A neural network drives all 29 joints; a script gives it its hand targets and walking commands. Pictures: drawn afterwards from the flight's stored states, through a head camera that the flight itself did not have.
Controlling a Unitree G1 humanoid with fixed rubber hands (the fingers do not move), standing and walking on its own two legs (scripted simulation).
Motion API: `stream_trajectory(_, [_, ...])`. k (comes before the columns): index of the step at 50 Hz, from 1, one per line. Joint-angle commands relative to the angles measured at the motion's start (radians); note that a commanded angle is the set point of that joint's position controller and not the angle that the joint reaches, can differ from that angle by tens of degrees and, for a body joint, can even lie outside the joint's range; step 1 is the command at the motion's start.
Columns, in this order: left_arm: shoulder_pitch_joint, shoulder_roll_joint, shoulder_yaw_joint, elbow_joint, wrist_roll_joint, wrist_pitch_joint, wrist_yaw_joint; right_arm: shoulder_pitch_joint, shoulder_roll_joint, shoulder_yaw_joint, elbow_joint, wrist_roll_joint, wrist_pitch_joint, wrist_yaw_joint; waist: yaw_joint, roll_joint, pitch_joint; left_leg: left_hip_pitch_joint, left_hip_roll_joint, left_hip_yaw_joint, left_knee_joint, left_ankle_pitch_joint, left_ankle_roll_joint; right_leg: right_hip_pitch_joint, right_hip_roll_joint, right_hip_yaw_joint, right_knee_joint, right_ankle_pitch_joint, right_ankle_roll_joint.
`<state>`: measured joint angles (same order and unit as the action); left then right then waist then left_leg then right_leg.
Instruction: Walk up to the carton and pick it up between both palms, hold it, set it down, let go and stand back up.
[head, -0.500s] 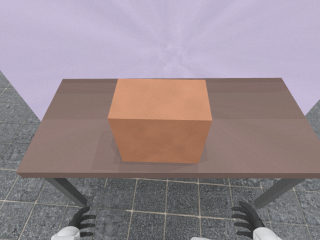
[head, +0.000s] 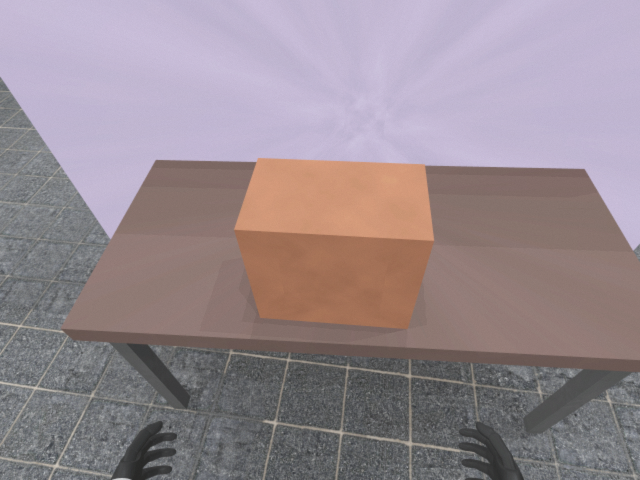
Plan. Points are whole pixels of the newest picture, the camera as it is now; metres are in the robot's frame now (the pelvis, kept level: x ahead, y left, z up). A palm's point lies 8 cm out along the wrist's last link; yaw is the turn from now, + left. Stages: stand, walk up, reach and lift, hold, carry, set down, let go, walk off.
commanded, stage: reach and lift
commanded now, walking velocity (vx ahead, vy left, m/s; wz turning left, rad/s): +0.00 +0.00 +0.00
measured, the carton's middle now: (335, 247) +0.50 +0.01 -0.06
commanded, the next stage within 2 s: none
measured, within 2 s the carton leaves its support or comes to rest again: neither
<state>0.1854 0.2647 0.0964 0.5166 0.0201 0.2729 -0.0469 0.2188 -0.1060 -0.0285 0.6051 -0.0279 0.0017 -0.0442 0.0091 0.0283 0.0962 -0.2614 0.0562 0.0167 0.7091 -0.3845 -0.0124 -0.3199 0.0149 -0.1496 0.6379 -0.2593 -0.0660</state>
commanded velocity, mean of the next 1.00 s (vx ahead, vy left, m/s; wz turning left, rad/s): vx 0.00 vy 0.00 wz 0.00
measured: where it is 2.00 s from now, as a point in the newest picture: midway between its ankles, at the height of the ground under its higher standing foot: outside the picture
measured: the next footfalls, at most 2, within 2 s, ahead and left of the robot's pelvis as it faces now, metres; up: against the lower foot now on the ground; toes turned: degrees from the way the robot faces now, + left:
none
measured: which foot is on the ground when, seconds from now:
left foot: down 0.00-1.00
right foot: down 0.00-1.00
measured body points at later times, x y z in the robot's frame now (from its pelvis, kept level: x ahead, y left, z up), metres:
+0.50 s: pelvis +0.02 +0.00 +0.01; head +0.04 +0.01 +0.46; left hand +0.24 +0.27 -0.06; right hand +0.22 -0.20 -0.07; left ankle +0.00 +0.13 -0.72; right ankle +0.06 -0.08 -0.72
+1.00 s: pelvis +0.04 +0.04 +0.01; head +0.05 +0.05 +0.46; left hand +0.28 +0.29 -0.03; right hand +0.27 -0.19 -0.05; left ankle +0.00 +0.13 -0.72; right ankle +0.06 -0.08 -0.72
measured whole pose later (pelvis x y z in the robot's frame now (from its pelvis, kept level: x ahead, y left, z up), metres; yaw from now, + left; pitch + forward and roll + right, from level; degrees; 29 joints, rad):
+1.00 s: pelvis +0.04 +0.04 +0.01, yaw +0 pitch +0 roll -3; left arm -0.04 0.29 -0.02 0.79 -0.21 -0.36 -0.05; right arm -0.06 -0.20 -0.01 0.99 0.24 -0.51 0.02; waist 0.01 0.03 0.01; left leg -0.27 0.03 0.03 0.67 -0.41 0.03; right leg -0.31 -0.01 -0.13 0.58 -0.27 -0.01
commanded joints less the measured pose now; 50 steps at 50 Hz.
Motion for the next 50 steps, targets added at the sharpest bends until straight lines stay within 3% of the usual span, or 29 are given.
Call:
stream_trajectory(1, [-0.206,0.169,0.022,-0.127,-0.029,-0.111,0.013,-0.113,-0.024,-0.022,-0.116,-0.007,-0.081,0.004,-0.031,0.010,-0.116,-0.526,0.043,0.034,-0.237,-0.100,0.096,0.477,-0.046,0.188,-0.036,-0.047,0.053])
stream_trajectory(4, [-0.209,0.185,0.012,-0.099,-0.057,-0.125,0.014,-0.108,-0.007,-0.016,-0.091,0.001,-0.086,-0.001,-0.029,-0.005,-0.097,-0.451,0.024,0.043,-0.225,-0.052,0.087,0.409,-0.072,0.214,-0.090,-0.089,0.050])
stream_trajectory(14, [-0.207,0.202,0.035,-0.007,-0.078,-0.181,-0.009,-0.153,-0.023,0.005,-0.064,0.041,-0.149,-0.026,0.005,-0.001,-0.103,-0.288,-0.023,0.049,-0.281,0.077,0.060,0.433,-0.069,0.210,-0.165,0.009,0.051])
stream_trajectory(23, [-0.292,0.212,0.016,0.059,-0.128,-0.345,-0.019,-0.223,-0.021,0.006,0.008,0.083,-0.258,-0.024,0.005,0.008,-0.171,-0.228,-0.033,0.037,-0.272,0.153,0.050,0.402,-0.066,0.207,-0.159,0.099,0.047])
stream_trajectory(34, [-0.288,0.206,-0.017,0.114,-0.179,-0.534,-0.037,-0.295,-0.115,0.004,0.195,0.181,-0.451,-0.003,-0.012,0.037,-0.277,-0.119,-0.048,-0.006,-0.188,0.437,-0.012,0.362,-0.022,0.161,-0.106,0.328,0.031])
stream_trajectory(42, [-0.319,0.166,-0.048,0.122,-0.200,-0.611,-0.022,-0.371,-0.190,-0.001,0.261,0.246,-0.538,0.038,-0.007,0.050,-0.263,-0.051,-0.039,-0.042,-0.152,0.545,-0.052,0.258,0.004,0.131,-0.109,0.274,0.012])
stream_trajectory(50, [-0.447,0.150,-0.115,0.167,-0.258,-0.709,0.018,-0.489,-0.241,-0.014,0.298,0.284,-0.567,0.086,-0.017,0.069,-0.304,-0.120,-0.015,-0.076,-0.127,0.449,-0.055,0.161,0.010,0.120,-0.055,0.150,0.010])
